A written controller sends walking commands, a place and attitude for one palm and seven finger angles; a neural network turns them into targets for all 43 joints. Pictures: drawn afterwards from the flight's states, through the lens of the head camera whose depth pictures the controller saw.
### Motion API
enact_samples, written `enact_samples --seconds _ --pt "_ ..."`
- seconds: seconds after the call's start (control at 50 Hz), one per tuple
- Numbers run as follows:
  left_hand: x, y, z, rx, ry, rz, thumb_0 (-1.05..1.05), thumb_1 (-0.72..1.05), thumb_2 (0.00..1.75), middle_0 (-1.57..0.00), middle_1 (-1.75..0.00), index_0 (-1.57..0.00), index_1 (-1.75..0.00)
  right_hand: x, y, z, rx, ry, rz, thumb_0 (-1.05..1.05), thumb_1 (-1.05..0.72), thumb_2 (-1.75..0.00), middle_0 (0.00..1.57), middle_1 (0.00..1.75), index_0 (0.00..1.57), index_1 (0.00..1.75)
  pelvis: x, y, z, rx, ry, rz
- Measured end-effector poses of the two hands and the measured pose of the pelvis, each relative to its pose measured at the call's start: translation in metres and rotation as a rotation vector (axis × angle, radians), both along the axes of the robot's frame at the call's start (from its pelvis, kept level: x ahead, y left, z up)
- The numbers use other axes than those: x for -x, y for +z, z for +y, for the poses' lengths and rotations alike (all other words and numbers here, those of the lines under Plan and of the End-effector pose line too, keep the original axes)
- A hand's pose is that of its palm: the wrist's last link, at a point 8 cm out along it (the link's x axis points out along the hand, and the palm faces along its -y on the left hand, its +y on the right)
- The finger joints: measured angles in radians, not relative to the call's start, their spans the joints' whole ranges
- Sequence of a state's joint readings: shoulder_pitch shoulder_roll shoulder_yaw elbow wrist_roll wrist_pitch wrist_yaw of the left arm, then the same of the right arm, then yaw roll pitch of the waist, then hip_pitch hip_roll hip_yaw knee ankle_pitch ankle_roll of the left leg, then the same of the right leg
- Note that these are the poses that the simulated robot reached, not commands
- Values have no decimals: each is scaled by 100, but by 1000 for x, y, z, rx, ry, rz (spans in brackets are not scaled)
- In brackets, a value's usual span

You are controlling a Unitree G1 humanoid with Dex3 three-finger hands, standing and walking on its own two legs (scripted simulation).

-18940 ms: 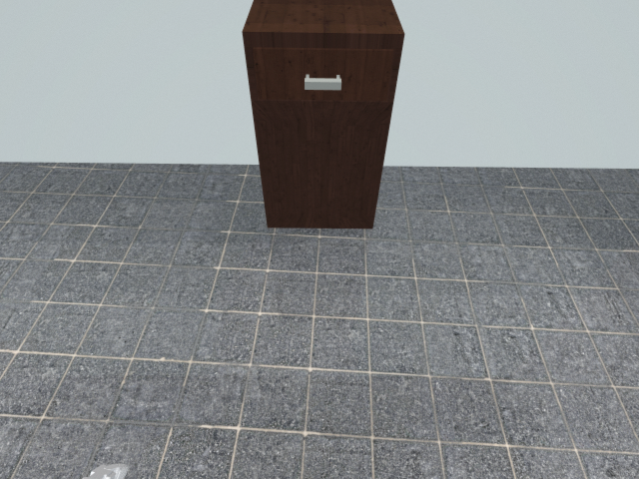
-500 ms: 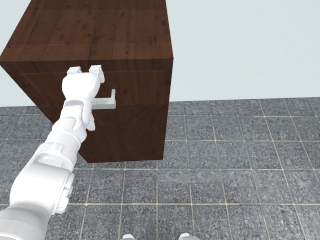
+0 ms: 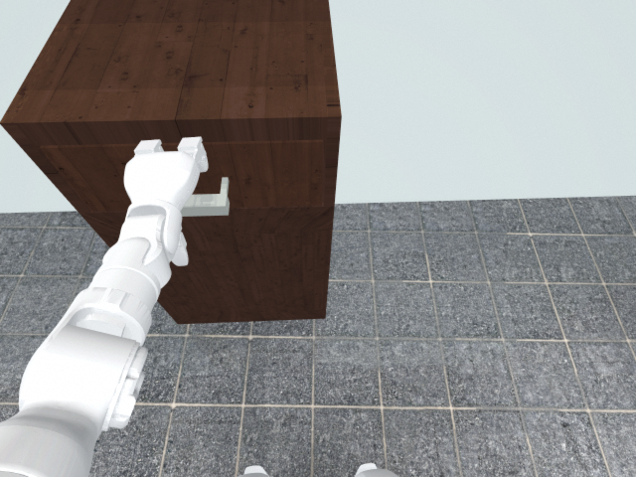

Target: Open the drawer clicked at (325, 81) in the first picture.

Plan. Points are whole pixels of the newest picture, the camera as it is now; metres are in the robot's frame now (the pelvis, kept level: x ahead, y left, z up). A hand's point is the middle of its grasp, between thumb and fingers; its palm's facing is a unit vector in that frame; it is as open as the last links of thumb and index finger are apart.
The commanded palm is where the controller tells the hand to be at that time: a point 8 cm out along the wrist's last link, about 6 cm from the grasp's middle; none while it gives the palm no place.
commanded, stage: re-aim the fingers above the handle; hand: left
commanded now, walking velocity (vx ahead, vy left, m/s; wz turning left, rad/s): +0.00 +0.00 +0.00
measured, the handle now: (194, 194) +0.55 +0.17 -0.04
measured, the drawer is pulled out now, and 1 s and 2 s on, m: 0.00 0.00 0.00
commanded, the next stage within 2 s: lower the fingers behind the handle in 1.70 s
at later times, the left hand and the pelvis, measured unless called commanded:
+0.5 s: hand (180, 203) +0.48 +0.17 +0.02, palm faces -0.03 -0.03 -1.00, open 13.9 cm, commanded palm +0.47 +0.17 +0.07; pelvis -0.01 +0.00 +0.00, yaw +0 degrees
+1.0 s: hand (172, 204) +0.49 +0.18 +0.01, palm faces -0.05 -0.04 -1.00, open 13.9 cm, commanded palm +0.48 +0.18 +0.07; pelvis -0.01 +0.01 -0.01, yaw +0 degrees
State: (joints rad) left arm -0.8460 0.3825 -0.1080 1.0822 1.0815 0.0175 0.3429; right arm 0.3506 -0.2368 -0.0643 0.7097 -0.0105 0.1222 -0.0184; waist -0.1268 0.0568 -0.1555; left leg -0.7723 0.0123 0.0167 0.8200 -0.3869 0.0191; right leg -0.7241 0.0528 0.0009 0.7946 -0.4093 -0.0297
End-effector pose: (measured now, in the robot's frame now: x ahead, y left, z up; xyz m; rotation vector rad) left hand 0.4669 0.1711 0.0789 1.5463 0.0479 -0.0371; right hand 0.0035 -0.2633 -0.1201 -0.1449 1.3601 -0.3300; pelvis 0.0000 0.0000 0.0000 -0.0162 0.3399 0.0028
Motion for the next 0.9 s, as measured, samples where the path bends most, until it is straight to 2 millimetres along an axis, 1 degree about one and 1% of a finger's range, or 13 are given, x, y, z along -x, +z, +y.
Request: enact_samples --seconds 0.1,0.28,0.38,0.46,0.54,0.66,0.78,0.9 --pt "1 0 -4 10 -17 -12 0 -49 30 -32 -120 -32 -120 9 1 -2 9 -11 1 1 -91 -90 20 30 20 30 3 -1 -1 -2 -5 2" --pt "-1 -2 5 -19 22 -10 0 -49 30 -32 -120 -32 -120 21 0 -1 13 -18 14 1 -91 -90 20 30 20 30 9 -2 0 -1 -6 10" --pt "0 0 2 -7 -1 -4 0 -49 30 -32 -120 -32 -120 25 0 0 13 -17 23 1 -91 -90 20 30 20 30 9 -2 1 0 -5 10" --pt "2 -1 -3 8 -23 -13 0 -49 30 -32 -120 -32 -120 25 0 1 12 -16 23 1 -91 -90 20 30 20 30 9 -2 2 1 -5 9" --pt "1 -2 -3 0 -19 -29 0 -49 30 -32 -120 -32 -120 23 0 2 12 -15 13 1 -91 -90 20 30 20 30 10 -3 3 2 -6 12" --pt "-1 -3 4 -14 18 -21 0 -49 30 -32 -120 -32 -120 19 -1 5 9 -11 4 1 -91 -90 20 30 20 30 10 -3 4 2 -8 13" --pt "-3 -1 16 -18 34 5 0 -49 30 -32 -120 -32 -120 17 1 6 16 -10 5 1 -91 -90 20 30 20 30 9 -2 5 3 -7 13" --pt "-3 -5 16 4 -8 22 0 -49 30 -32 -120 -32 -120 18 3 5 28 -3 20 1 -91 -90 20 30 20 30 7 -3 6 7 0 17"
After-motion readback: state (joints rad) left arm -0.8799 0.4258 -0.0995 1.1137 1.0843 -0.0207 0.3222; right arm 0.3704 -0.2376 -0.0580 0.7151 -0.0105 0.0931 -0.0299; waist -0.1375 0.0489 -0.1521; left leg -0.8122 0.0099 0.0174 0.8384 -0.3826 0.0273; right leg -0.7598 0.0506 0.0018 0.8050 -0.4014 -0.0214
